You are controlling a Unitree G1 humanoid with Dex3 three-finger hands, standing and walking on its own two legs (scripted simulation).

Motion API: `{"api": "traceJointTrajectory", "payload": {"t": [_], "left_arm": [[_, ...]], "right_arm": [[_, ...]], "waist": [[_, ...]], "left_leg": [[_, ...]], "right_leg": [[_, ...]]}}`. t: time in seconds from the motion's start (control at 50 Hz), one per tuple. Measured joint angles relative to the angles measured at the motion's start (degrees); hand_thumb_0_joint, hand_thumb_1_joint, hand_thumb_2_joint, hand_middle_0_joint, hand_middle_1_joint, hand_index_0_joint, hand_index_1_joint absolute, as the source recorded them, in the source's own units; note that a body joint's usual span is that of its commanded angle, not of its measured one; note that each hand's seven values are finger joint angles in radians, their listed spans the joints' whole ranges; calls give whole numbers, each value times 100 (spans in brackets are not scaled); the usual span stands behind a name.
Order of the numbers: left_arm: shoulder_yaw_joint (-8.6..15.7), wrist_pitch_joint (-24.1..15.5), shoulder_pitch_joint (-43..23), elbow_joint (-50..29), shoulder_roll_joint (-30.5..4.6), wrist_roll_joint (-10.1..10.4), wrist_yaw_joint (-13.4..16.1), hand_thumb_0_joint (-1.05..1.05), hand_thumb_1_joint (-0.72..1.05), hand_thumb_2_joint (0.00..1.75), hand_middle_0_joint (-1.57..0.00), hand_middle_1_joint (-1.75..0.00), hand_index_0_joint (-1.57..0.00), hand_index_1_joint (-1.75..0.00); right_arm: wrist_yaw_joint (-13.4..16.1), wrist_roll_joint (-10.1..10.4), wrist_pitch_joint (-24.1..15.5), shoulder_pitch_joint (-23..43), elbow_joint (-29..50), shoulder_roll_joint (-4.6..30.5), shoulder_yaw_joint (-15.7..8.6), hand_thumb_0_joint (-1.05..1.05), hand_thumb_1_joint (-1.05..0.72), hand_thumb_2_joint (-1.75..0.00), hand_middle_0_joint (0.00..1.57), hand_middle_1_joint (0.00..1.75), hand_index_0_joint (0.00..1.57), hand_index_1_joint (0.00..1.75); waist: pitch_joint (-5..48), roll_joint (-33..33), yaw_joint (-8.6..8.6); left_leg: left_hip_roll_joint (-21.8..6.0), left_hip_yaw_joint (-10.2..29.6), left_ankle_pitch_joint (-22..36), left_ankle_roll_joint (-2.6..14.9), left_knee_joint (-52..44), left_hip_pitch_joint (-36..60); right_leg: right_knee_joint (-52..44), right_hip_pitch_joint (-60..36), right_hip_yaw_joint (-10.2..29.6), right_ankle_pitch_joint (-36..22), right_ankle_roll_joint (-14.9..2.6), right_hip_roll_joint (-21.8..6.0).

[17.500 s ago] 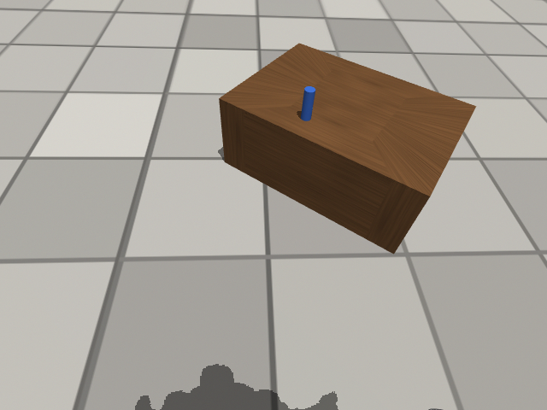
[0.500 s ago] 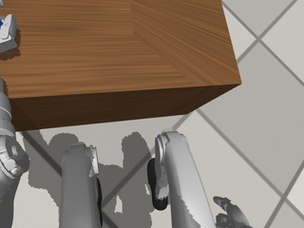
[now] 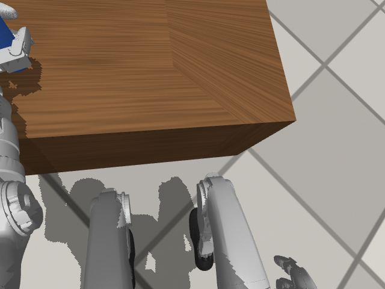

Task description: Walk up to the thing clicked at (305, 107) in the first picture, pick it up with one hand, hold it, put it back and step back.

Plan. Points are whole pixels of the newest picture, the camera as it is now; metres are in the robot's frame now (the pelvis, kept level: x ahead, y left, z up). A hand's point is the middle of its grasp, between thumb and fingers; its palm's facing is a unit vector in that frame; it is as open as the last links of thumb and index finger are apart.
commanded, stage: settle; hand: left
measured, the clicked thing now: out of the picture +0.54 +0.26 +0.05
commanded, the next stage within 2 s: lift in 0.52 s
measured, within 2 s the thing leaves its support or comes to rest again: neither
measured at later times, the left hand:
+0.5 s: hand out of the picture +0.54 +0.24 +0.08, palm faces +0.26 -0.97 -0.01, open 5.7 cm
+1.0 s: hand out of the picture +0.51 +0.23 +0.12, palm faces +0.26 -0.97 -0.02, open 5.7 cm
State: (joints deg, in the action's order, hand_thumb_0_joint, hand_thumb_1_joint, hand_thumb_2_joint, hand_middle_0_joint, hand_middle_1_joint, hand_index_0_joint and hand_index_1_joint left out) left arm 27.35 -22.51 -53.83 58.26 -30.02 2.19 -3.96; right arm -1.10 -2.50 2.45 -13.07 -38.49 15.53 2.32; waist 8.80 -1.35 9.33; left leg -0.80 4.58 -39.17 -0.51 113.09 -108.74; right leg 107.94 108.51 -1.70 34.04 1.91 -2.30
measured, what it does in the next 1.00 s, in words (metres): rises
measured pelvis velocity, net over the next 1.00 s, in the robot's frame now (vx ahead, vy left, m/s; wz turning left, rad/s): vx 0.03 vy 0.00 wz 0.01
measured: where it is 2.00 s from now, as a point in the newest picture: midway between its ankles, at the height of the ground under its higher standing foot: (165, 260)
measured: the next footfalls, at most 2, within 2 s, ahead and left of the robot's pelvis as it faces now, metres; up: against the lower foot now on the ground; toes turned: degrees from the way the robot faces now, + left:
none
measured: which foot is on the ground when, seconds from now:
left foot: down 0.00-1.00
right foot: down 0.00-1.00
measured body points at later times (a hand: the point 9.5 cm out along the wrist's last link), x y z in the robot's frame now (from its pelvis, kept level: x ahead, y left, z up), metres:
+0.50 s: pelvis +0.02 +0.00 +0.06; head +0.23 +0.04 +0.46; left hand +0.52 +0.29 +0.08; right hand +0.09 -0.27 -0.06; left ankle +0.07 +0.12 -0.44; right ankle +0.10 -0.14 -0.44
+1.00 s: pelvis +0.03 +0.00 +0.11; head +0.21 +0.03 +0.52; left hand +0.49 +0.28 +0.13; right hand +0.11 -0.26 -0.01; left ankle +0.07 +0.12 -0.44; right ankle +0.10 -0.14 -0.44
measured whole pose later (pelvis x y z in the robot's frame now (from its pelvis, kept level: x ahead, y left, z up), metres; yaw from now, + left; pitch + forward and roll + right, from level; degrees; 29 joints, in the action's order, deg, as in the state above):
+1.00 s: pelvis +0.03 +0.00 +0.11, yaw +1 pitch +31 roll -4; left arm 24.0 -24.7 -40.4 50.5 -21.2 4.2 -1.6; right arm -1.1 -2.1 1.4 -12.6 -39.8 13.7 0.6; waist 8.9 -1.3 6.7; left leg -2.2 3.7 -37.0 -0.6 91.6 -85.4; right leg 86.7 85.3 -2.3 32.0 1.5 -1.5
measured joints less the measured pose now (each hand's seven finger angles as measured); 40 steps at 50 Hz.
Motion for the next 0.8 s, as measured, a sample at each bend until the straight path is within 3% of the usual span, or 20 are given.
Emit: {"api": "traceJointTrajectory", "payload": {"t": [0.8], "left_arm": [[-147,-323,693,-284,520,135,137,-3,17,105,-97,-112,-95,-111]], "right_arm": [[-26,-29,-114,79,-76,-118,-108,0,-88,-89,21,30,20,30]], "waist": [[10,31,-167]], "left_leg": [[-112,-74,80,-9,-1608,1665]], "right_leg": [[-1578,-1645,-43,-71,-28,63]]}}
